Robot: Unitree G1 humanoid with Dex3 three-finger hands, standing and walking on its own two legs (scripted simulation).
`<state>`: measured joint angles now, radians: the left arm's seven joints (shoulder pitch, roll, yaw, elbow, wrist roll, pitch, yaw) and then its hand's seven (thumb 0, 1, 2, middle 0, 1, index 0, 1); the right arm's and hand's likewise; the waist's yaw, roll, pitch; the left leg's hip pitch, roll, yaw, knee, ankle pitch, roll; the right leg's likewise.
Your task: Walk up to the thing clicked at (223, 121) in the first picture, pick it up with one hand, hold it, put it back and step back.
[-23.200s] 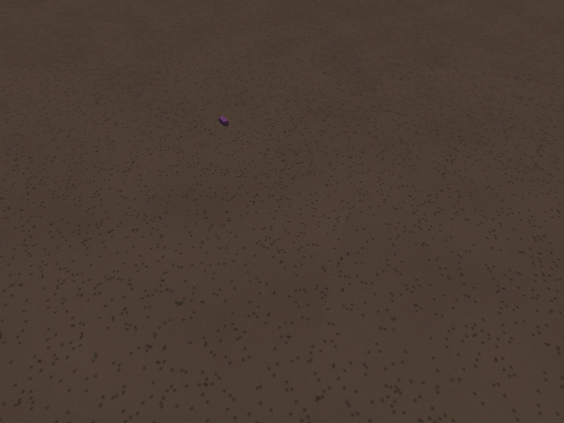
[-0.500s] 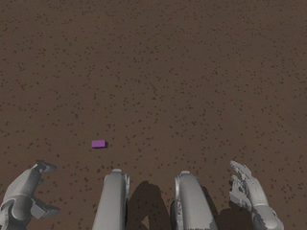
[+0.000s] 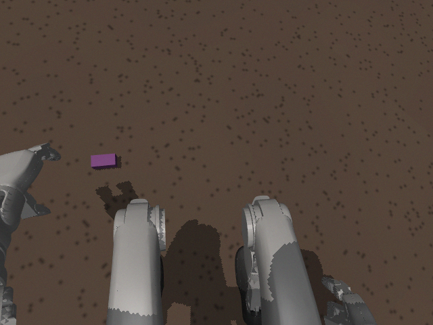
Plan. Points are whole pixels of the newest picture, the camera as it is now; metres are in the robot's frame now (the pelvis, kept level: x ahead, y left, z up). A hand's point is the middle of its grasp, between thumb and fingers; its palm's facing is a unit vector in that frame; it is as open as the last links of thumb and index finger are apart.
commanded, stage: rise first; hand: left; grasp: from above
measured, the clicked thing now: (104, 161) +0.48 +0.29 -0.37
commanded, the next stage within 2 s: approach in 1.02 s
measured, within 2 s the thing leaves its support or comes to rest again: neither
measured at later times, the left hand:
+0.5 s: hand (53, 171) +0.40 +0.34 -0.20, palm faces -0.44 -0.07 -0.90, open 11.3 cm
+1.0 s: hand (65, 166) +0.43 +0.33 -0.23, palm faces -0.43 -0.10 -0.90, open 11.6 cm
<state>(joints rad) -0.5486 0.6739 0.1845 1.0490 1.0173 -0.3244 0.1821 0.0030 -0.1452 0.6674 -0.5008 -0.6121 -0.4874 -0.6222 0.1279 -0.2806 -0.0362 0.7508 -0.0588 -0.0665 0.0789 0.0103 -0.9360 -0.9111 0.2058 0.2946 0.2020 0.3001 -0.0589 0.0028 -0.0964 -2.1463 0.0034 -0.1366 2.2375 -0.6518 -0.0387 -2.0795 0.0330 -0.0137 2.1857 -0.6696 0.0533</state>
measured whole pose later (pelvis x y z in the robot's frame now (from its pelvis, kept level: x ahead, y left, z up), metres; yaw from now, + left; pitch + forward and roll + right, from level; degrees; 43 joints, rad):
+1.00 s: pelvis +0.02 +0.00 -0.06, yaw -2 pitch +33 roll -8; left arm -0.80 0.77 0.20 1.42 1.29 -0.31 0.47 0.00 -0.11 0.65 -0.47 -0.61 -0.46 -0.61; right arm 0.08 -0.26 0.02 0.79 -0.17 -0.03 0.14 0.00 -0.90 -0.90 0.20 0.29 0.20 0.30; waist -0.17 -0.03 -0.05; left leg -2.33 -0.01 -0.17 2.44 -0.70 -0.04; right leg -2.24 0.05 -0.03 2.37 -0.72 0.07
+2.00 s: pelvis +0.01 +0.01 -0.06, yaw -4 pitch +31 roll -10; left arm -0.81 0.81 0.12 1.35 1.19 -0.32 0.35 0.00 -0.36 0.84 -0.26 -0.85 -0.25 -0.84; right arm 0.12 -0.29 0.09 0.74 -0.17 -0.04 0.17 0.00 -0.90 -0.90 0.21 0.30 0.20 0.30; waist -0.19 -0.04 0.04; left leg -2.33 -0.02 -0.20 2.47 -0.70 -0.04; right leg -2.22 0.05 -0.06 2.37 -0.71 0.07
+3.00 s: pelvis +0.01 +0.01 -0.08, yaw -7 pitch +28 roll -12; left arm -0.95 0.90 0.13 1.72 1.39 -0.31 0.69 0.00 -0.48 0.96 -0.11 -0.96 -0.10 -0.96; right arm 0.05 -0.32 0.17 0.76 -0.27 -0.13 0.19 0.00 -0.89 -0.90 0.20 0.29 0.20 0.30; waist -0.32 -0.12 0.06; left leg -2.36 -0.01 -0.24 2.55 -0.69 -0.03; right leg -2.25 0.07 -0.08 2.41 -0.68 0.07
